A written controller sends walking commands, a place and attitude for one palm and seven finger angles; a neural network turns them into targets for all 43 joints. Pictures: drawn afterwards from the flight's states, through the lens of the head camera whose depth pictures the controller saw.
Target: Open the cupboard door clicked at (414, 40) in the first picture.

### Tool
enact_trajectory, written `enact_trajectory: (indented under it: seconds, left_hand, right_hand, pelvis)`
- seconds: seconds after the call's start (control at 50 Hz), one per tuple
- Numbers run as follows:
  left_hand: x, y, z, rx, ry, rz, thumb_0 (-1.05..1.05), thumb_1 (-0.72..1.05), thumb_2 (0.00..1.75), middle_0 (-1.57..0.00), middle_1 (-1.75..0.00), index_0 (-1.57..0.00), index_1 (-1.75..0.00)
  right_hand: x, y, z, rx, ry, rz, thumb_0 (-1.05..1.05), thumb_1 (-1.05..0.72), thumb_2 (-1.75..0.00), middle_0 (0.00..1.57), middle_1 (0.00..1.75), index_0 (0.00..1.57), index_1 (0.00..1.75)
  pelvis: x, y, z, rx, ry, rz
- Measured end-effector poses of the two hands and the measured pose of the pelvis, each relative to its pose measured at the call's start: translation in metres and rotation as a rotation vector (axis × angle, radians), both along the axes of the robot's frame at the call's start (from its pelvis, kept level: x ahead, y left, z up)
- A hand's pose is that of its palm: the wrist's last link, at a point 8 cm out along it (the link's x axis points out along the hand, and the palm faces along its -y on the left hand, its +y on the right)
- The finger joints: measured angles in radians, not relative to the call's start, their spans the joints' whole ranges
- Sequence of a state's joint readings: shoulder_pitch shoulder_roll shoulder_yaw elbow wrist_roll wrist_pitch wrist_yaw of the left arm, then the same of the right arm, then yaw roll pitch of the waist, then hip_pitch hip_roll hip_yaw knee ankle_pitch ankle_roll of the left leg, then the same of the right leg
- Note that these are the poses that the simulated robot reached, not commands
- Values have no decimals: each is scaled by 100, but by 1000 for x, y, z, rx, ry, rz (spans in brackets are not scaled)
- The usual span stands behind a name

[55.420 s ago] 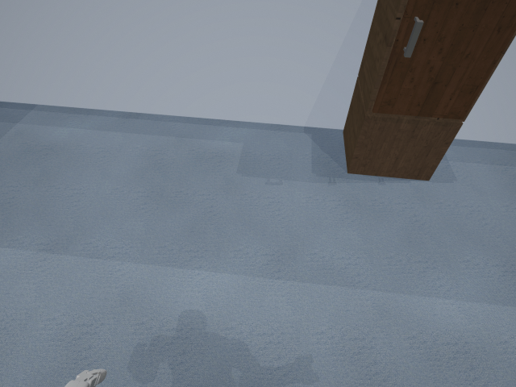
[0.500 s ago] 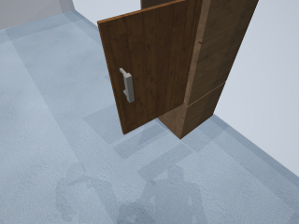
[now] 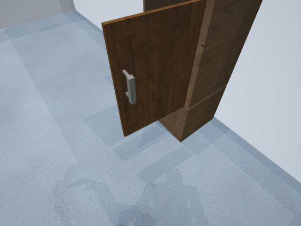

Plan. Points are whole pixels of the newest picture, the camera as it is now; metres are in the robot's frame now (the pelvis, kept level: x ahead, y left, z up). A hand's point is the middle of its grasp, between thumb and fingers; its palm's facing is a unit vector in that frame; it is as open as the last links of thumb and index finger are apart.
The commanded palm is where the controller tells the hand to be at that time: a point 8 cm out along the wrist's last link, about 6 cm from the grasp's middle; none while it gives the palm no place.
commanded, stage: look to check the result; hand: left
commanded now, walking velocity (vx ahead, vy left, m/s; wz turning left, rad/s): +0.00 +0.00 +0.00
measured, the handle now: (129, 87) +0.59 +0.12 +0.00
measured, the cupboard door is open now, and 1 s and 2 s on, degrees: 85 85 85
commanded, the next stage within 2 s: stand and wait in 0.50 s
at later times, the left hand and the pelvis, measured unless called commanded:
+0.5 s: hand out of the picture +0.09 +0.23 -0.15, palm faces +0.01 -0.95 -0.32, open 7.4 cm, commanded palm none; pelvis +0.01 -0.01 +0.00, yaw +0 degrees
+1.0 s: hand out of the picture +0.11 +0.23 -0.15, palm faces -0.01 -0.95 -0.32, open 7.4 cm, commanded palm none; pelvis +0.03 -0.01 +0.00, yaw +0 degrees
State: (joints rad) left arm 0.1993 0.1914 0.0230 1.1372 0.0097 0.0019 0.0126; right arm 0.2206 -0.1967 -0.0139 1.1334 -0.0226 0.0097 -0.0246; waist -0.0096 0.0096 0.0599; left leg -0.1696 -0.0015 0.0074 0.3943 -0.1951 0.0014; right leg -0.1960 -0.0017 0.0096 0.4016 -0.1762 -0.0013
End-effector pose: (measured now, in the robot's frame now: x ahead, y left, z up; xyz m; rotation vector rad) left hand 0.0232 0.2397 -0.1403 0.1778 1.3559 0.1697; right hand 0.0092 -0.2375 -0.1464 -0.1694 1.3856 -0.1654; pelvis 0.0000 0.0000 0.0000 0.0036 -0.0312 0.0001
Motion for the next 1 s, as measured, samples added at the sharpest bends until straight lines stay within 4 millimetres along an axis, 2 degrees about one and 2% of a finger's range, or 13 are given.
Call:
enact_trajectory:
  seconds: [0.14, 0.32, 0.6, 1.0]
  left_hand:
    - [7, 14, 5, 35, -6, -3, 1, 91, 90, -20, -30, -20, -30]
    - [30, 29, 14, 78, -54, -22, 1, 91, 90, -20, -30, -20, -30]
    - [67, 35, 24, 102, -122, -53, 1, 91, 90, -20, -30, -20, -30]
    - [77, 34, 23, 104, -105, -58, 1, 91, 90, -20, -30, -20, -30]
  right_hand:
    - [8, -10, 2, -18, -5, 10, 1, -91, -90, 20, 30, 20, 30]
    - [32, -26, 6, -45, -50, 30, 1, -91, -90, 20, 30, 20, 30]
    - [68, -49, 17, -87, -107, 62, 1, -91, -90, 20, 30, 20, 30]
    - [84, -59, 21, -102, -104, 73, 1, -91, -90, 20, 30, 20, 30]
  pelvis:
    - [2, -1, 1, 0, 2, 2]
    - [6, -2, 2, 1, 1, 4]
    - [15, -7, 4, 1, 6, 9]
    - [28, -12, 5, -1, 12, 8]
